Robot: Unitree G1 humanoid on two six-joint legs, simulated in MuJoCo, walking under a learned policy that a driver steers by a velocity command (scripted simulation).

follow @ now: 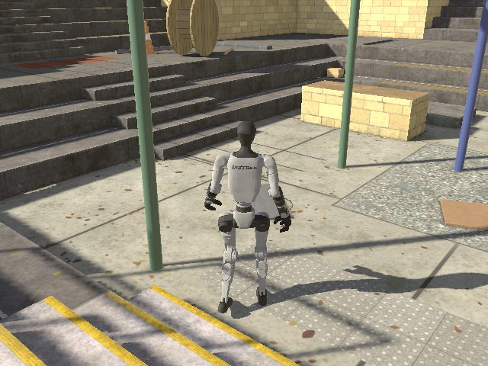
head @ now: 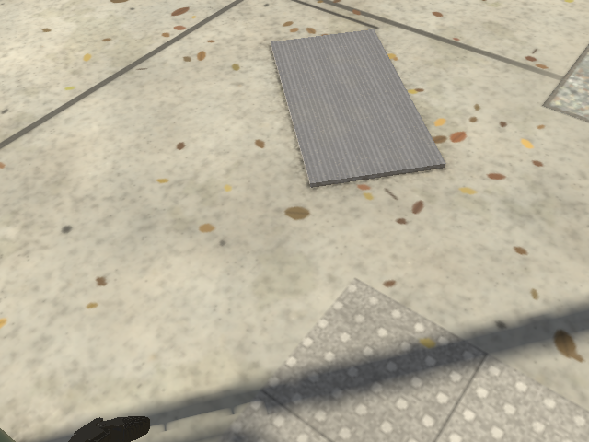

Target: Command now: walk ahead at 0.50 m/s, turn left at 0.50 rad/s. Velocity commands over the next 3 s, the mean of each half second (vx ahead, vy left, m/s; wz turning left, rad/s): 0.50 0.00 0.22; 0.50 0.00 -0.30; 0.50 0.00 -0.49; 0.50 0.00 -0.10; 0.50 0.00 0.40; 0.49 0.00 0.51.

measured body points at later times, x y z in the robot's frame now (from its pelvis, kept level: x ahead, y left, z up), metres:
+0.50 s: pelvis +0.23 +0.06 +0.01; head +0.26 +0.07 +0.46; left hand +0.25 +0.33 -0.12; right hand +0.43 -0.17 -0.08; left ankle +0.26 +0.15 -0.72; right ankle +0.14 -0.11 -0.63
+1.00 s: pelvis +0.50 +0.03 +0.00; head +0.55 +0.02 +0.44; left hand +0.73 +0.25 -0.10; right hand +0.51 -0.25 -0.13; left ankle +0.32 +0.17 -0.63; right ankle +0.59 -0.06 -0.72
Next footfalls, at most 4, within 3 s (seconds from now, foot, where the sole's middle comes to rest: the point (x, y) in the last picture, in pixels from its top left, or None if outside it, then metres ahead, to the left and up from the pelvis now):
0.40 left None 0.30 0.16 -0.76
0.94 right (336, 391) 0.63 -0.06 -0.76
1.40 left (272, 289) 0.92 0.08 -0.76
1.90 right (387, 243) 1.06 -0.24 -0.76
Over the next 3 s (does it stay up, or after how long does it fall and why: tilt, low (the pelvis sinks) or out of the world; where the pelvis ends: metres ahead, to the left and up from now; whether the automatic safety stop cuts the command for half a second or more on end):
stays up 1.54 -0.23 0.02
